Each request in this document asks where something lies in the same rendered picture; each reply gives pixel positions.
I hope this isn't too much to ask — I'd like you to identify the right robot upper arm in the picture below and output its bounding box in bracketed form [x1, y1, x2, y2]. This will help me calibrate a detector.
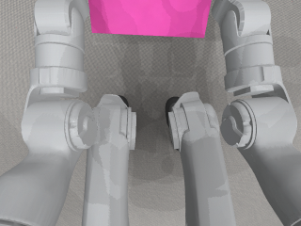
[220, 96, 301, 226]

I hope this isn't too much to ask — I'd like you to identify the robot right forearm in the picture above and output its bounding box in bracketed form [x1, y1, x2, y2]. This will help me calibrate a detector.
[211, 0, 297, 127]

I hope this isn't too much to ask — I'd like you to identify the robot left forearm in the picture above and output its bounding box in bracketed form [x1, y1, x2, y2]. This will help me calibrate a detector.
[21, 0, 90, 136]

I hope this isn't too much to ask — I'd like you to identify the carton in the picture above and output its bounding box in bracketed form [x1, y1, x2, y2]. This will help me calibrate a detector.
[88, 0, 212, 39]

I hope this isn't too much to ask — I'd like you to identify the right robot foot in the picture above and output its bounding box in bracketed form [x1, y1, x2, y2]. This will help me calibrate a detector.
[165, 96, 180, 151]

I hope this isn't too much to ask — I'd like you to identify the robot left thigh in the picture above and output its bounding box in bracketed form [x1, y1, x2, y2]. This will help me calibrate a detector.
[81, 103, 136, 226]

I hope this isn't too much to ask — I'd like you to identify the left robot upper arm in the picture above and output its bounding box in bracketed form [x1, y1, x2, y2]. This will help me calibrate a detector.
[0, 99, 98, 226]

